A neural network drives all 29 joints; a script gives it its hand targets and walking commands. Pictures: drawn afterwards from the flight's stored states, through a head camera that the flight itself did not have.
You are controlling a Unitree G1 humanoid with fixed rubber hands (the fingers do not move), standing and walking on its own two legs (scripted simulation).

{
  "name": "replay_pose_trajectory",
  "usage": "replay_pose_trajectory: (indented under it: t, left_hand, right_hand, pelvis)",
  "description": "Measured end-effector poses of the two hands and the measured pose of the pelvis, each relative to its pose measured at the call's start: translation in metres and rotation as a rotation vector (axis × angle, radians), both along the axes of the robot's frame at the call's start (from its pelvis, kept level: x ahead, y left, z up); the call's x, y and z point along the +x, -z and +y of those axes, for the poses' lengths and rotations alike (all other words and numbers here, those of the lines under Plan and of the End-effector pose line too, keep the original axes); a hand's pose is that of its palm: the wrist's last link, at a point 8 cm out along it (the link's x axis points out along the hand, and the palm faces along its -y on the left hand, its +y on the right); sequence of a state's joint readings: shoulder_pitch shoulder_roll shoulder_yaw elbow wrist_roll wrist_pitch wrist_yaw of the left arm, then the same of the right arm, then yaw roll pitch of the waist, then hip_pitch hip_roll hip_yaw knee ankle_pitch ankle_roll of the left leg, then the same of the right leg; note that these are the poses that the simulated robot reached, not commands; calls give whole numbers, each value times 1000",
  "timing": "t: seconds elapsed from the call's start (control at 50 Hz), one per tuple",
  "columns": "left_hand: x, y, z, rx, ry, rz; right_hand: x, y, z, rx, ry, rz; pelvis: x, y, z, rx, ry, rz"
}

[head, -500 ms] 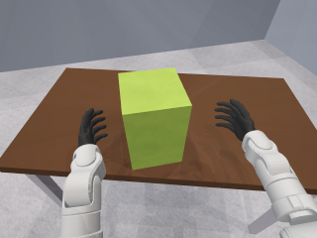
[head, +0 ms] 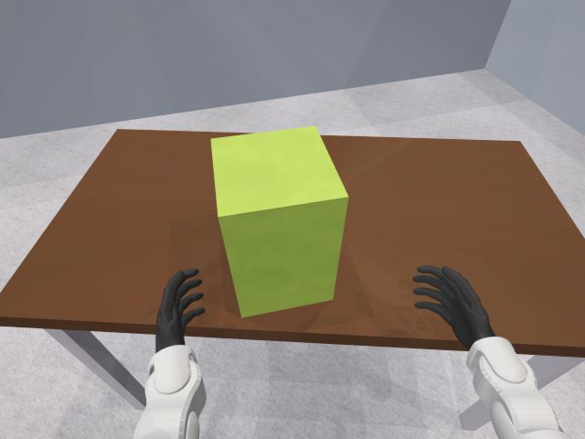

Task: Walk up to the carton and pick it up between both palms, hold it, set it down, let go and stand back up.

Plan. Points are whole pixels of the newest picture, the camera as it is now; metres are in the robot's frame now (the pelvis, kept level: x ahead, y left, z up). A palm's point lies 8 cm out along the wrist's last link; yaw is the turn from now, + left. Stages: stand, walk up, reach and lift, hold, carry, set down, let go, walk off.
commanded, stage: set down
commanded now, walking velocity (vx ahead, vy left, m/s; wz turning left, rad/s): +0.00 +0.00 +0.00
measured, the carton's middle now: (276, 226) +0.43 +0.05 +0.04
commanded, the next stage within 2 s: let go in 1.46 s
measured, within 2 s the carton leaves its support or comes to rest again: neither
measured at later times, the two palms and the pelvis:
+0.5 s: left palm (149, 369) +0.21 +0.21 +0.00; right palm (446, 359) +0.22 -0.19 -0.02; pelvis +0.01 +0.02 +0.00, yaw +0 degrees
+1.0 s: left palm (140, 396) +0.19 +0.23 -0.05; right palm (441, 374) +0.21 -0.18 -0.03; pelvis +0.02 +0.03 +0.00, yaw +1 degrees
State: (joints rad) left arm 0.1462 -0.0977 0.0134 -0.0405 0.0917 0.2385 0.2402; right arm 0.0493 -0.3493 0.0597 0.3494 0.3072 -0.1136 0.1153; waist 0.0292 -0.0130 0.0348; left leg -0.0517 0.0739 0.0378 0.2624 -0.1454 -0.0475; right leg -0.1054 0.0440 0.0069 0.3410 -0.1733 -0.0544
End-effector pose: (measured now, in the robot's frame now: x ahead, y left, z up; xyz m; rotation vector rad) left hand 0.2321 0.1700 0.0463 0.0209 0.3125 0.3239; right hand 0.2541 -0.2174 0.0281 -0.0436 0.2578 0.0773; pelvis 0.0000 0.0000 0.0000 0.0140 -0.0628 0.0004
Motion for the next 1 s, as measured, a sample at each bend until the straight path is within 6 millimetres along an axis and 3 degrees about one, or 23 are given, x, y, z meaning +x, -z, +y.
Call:
replay_pose_trajectory:
  t: [0.08,0.28,0.48,0.66,1.0]
  left_hand:
    - [-6,14,4,4,1,24]
    - [-4,30,15,-3,45,76]
    - [-21,49,39,14,63,150]
    - [-32,67,43,7,95,222]
    - [-43,94,61,18,137,345]
  right_hand:
    - [-11,11,3,3,-3,23]
    - [-10,23,15,-30,-4,83]
    - [-27,42,26,-49,5,158]
    - [-44,57,29,-71,11,217]
    - [-45,57,33,-112,29,216]
  pelvis:
    - [-1,1,1,1,8,10]
    - [3,0,10,-3,7,11]
    - [12,-1,24,-12,-3,9]
    - [18,-2,33,-16,-4,7]
    - [17,-1,34,-19,-8,-15]
